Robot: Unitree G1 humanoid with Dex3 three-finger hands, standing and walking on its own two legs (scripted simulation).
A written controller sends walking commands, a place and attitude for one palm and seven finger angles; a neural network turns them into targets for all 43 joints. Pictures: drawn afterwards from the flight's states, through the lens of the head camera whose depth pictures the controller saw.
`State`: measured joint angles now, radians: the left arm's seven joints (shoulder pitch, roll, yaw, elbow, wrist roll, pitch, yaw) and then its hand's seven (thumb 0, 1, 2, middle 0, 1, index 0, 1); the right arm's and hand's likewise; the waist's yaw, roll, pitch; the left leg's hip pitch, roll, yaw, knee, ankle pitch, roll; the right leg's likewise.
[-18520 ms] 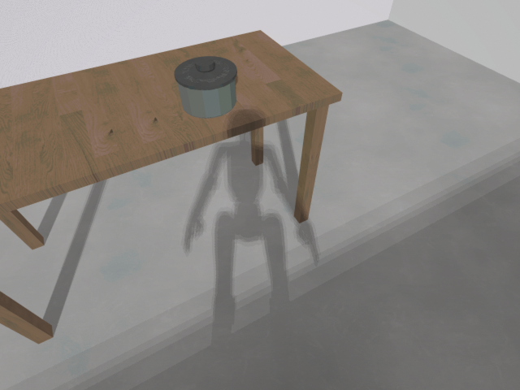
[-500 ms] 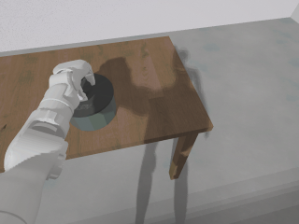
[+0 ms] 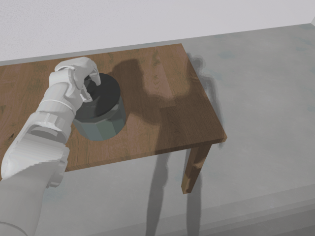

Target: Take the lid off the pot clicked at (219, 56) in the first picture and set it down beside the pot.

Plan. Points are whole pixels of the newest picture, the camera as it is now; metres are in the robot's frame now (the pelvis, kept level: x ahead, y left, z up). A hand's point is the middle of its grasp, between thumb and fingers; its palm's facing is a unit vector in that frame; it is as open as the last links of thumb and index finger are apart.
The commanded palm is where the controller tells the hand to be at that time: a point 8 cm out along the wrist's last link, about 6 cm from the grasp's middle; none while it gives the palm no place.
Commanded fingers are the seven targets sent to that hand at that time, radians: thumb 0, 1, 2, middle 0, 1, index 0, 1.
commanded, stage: lift the lid straight up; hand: left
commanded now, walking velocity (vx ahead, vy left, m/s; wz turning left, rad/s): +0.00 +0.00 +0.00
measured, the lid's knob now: (87, 88) +0.50 +0.17 +0.09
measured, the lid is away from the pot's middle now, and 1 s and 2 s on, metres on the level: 0.00 0.01 0.05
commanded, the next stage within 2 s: move the lid sideways beside the pot in 1.46 s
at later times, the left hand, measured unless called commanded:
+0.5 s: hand (76, 78) +0.48 +0.18 +0.15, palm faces -0.33 -0.13 -0.93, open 8.3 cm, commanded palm +0.48 +0.18 +0.22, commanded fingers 0.00 0.58 0.94 -0.84 -1.12 -0.80 -1.09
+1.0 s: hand (76, 62) +0.49 +0.17 +0.19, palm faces -0.31 -0.14 -0.94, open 8.3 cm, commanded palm +0.49 +0.17 +0.26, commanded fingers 0.00 0.58 0.94 -0.84 -1.12 -0.80 -1.09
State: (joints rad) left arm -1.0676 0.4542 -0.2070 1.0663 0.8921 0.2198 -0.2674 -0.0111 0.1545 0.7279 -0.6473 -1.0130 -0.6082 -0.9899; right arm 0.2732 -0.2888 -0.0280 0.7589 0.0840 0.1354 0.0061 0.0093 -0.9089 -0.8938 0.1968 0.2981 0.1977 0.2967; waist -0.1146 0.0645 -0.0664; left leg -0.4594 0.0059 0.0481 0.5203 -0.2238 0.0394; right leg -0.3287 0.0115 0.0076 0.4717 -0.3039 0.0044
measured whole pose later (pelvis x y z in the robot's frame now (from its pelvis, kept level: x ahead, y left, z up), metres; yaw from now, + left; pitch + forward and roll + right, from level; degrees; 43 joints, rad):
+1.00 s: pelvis +0.00 +0.00 +0.00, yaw +1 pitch +8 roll -1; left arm -1.27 0.47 -0.24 1.10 0.91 0.29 -0.41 -0.01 0.15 0.73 -0.65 -1.02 -0.61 -0.99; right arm 0.26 -0.30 -0.01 0.76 0.08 0.11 0.00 0.01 -0.91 -0.89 0.20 0.30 0.20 0.30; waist -0.11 0.07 -0.05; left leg -0.41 -0.01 0.04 0.46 -0.19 0.04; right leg -0.28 0.00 0.00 0.43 -0.28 0.01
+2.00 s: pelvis +0.00 +0.00 +0.01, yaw +1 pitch +7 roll -1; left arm -1.27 0.59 -0.22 1.04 0.94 0.25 -0.50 -0.01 0.15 0.73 -0.65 -1.02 -0.61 -0.99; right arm 0.28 -0.31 -0.01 0.74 0.09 0.12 0.00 0.01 -0.91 -0.89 0.20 0.30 0.20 0.30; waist -0.10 0.06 -0.03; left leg -0.39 -0.01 0.03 0.45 -0.19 0.05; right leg -0.25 0.00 0.00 0.40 -0.27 0.01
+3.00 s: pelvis -0.01 +0.01 +0.00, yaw +1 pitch +8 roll -2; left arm -1.26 0.83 -0.12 1.09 0.96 0.09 -0.55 -0.01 0.15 0.73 -0.65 -1.02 -0.61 -0.99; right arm 0.26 -0.32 0.01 0.74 0.11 0.15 -0.01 0.01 -0.91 -0.89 0.20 0.30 0.20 0.30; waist -0.11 0.04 -0.01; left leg -0.45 -0.01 0.02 0.50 -0.20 0.05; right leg -0.29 0.01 -0.02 0.42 -0.27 0.02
